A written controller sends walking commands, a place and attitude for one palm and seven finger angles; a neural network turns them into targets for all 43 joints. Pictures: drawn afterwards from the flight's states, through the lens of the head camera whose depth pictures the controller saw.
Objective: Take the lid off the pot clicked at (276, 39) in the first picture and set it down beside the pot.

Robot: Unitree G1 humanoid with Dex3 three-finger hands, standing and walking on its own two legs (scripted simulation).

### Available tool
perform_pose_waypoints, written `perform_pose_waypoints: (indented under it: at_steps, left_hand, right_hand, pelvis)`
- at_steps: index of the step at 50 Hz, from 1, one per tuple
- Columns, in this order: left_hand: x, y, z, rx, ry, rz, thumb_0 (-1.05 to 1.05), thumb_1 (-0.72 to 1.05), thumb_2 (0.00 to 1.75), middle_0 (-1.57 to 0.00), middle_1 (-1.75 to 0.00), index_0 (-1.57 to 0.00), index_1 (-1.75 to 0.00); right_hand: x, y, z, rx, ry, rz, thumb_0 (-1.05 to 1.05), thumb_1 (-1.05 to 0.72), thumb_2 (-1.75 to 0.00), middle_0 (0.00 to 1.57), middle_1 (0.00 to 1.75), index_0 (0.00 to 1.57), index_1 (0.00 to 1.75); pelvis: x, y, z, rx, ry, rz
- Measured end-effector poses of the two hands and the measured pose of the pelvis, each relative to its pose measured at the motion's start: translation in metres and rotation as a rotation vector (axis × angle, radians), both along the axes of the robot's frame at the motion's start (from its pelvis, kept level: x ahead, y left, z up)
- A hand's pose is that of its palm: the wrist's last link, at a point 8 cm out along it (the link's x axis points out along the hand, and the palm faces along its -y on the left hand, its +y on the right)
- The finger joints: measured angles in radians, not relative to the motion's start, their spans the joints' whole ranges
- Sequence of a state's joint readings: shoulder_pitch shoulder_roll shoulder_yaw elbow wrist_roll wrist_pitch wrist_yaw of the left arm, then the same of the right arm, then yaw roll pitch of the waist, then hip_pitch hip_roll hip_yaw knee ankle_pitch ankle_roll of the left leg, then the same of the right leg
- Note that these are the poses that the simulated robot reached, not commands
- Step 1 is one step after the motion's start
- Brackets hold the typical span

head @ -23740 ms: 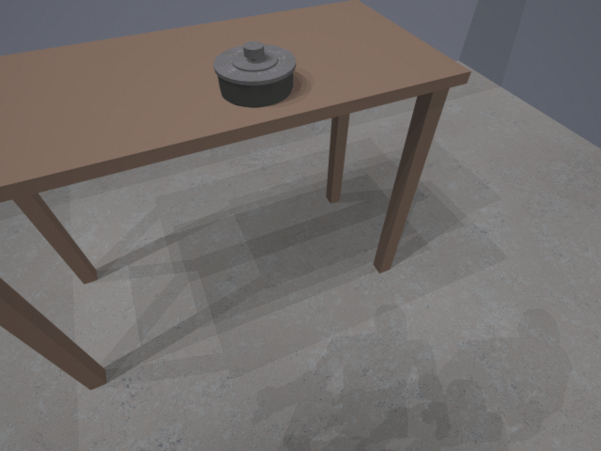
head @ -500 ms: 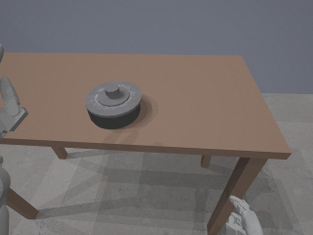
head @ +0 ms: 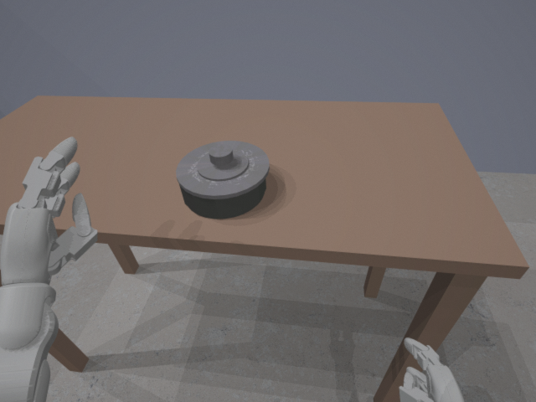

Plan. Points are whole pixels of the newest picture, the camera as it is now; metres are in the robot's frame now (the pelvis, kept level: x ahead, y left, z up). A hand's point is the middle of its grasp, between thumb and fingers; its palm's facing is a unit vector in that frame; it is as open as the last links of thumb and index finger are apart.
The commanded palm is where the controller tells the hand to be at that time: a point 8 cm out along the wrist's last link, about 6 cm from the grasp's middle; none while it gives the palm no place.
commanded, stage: come to a stop and stand still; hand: left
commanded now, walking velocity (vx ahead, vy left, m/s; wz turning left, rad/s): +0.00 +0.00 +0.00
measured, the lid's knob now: (221, 154) +0.48 +0.14 +0.16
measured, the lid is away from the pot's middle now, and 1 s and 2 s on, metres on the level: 0.00 0.00 0.00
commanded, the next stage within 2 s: look again from close up in 0.82 s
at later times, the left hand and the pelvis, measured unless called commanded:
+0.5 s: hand out of the picture -0.01 +0.19 -0.19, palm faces -0.01 -0.95 -0.30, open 7.2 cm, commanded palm none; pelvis -0.06 -0.02 -0.02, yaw +0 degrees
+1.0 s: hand out of the picture +0.02 +0.16 -0.18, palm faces -0.01 -0.98 -0.18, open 7.3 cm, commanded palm none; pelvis -0.06 -0.01 -0.01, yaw -2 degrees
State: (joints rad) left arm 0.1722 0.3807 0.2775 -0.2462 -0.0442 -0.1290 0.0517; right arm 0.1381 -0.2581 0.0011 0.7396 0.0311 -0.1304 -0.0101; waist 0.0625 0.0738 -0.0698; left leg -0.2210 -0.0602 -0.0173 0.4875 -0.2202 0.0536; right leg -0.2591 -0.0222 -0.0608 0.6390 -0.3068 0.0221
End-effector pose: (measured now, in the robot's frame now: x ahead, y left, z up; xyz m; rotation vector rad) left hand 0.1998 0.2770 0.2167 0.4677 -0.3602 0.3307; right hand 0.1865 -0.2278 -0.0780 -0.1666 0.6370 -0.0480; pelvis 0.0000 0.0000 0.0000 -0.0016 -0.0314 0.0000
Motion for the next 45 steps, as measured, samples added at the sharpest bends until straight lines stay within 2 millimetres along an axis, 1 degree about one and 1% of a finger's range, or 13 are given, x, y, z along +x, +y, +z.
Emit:
perform_pose_waypoints:
  at_steps: [2,5,7,10,12,16,19,24,28,31,36,41,45]
  left_hand:
    - [0.014,0.002,-0.074,-0.078,0.33,0.038,0.0,0.9,0.9,-0.2,-0.3,-0.2,-0.3]
    - [-0.001,-0.02,-0.19,-0.204,0.765,0.059,0.01,0.9,0.9,-0.19,-0.3,-0.19,-0.3]
    - [-0.034,-0.048,-0.26,-0.279,1.015,0.042,0.01,0.91,0.9,-0.19,-0.3,-0.19,-0.29]
    - [-0.107,-0.091,-0.351,-0.365,1.325,0.008,0.01,0.91,0.9,-0.2,-0.3,-0.19,-0.29]
    - [-0.148,-0.095,-0.38,-0.454,1.409,0.1,-0.03,0.98,0.9,-0.21,-0.3,-0.21,-0.3]
    - [-0.197,-0.076,-0.395,-0.426,1.556,0.197,-0.06,1.03,0.9,-0.21,-0.3,-0.21,-0.3]
    - [-0.215,-0.062,-0.387,-0.406,1.615,0.239,-0.04,1.0,0.9,-0.21,-0.3,-0.21,-0.3]
    - [-0.217,-0.04,-0.375,-0.399,1.59,0.267,-0.01,0.95,0.9,-0.21,-0.3,-0.21,-0.3]
    - [-0.208,-0.041,-0.365,-0.407,1.591,0.237,0.0,0.93,0.9,-0.2,-0.3,-0.2,-0.3]
    - [-0.198,-0.047,-0.36,-0.419,1.574,0.199,0.01,0.92,0.9,-0.2,-0.3,-0.2,-0.3]
    - [-0.177,-0.064,-0.361,-0.424,1.531,0.146,0.01,0.91,0.9,-0.2,-0.3,-0.2,-0.3]
    - [-0.174,-0.081,-0.362,-0.438,1.522,0.097,0.01,0.91,0.9,-0.2,-0.3,-0.2,-0.3]
    - [-0.176,-0.081,-0.363,-0.475,1.511,0.102,0.0,0.92,0.9,-0.2,-0.3,-0.2,-0.3]
  right_hand:
    - [-0.017,-0.013,-0.015,0.001,0.049,-0.042,0.01,-0.9,-0.9,0.2,0.3,0.2,0.3]
    - [-0.06,-0.03,-0.038,-0.013,0.174,-0.082,0.01,-0.9,-0.9,0.2,0.3,0.2,0.3]
    - [-0.092,-0.039,-0.054,-0.026,0.281,-0.098,0.01,-0.9,-0.9,0.2,0.3,0.2,0.3]
    - [-0.135,-0.055,-0.08,-0.044,0.417,-0.142,0.01,-0.9,-0.9,0.2,0.3,0.2,0.3]
    - [-0.164,-0.062,-0.095,-0.067,0.51,-0.169,0.01,-0.91,-0.9,0.2,0.3,0.2,0.3]
    - [-0.222,-0.061,-0.098,-0.075,0.695,-0.193,0.01,-0.91,-0.9,0.19,0.3,0.19,0.3]
    - [-0.26,-0.051,-0.087,-0.059,0.785,-0.213,0.01,-0.91,-0.9,0.19,0.3,0.19,0.3]
    - [-0.313,-0.023,-0.072,-0.016,0.893,-0.231,0.01,-0.91,-0.9,0.19,0.3,0.19,0.3]
    - [-0.341,0.007,-0.067,0.026,0.957,-0.244,0.01,-0.91,-0.9,0.19,0.3,0.19,0.3]
    - [-0.343,0.025,-0.07,0.062,0.97,-0.221,0.01,-0.91,-0.9,0.2,0.3,0.19,0.3]
    - [-0.318,0.034,-0.083,0.098,0.897,-0.211,0.01,-0.91,-0.9,0.2,0.3,0.2,0.3]
    - [-0.278,0.025,-0.084,0.082,0.789,-0.219,0.01,-0.91,-0.9,0.2,0.3,0.2,0.3]
    - [-0.263,0.006,-0.076,0.02,0.757,-0.221,0.03,-0.94,-0.9,0.2,0.3,0.2,0.3]
  pelvis:
    - [-0.009,0.001,-0.003,0.021,0.014,0.024]
    - [-0.023,-0.005,-0.008,0.049,0.014,0.03]
    - [-0.03,-0.012,-0.014,0.054,0.003,0.008]
    - [-0.036,-0.026,-0.036,0.082,-0.007,-0.04]
    - [-0.043,-0.03,-0.047,0.033,-0.017,-0.026]
    - [-0.049,-0.036,-0.046,-0.008,0.002,-0.003]
    - [-0.051,-0.034,-0.036,-0.007,0.031,0.014]
    - [-0.054,-0.024,-0.024,0.017,0.062,0.016]
    - [-0.058,-0.016,-0.014,0.03,0.041,-0.003]
    - [-0.06,-0.012,-0.011,0.022,0.041,-0.004]
    - [-0.061,-0.011,-0.014,0.019,0.045,-0.019]
    - [-0.064,-0.011,-0.011,0.002,0.04,-0.02]
    - [-0.063,-0.01,-0.008,-0.002,0.038,-0.025]
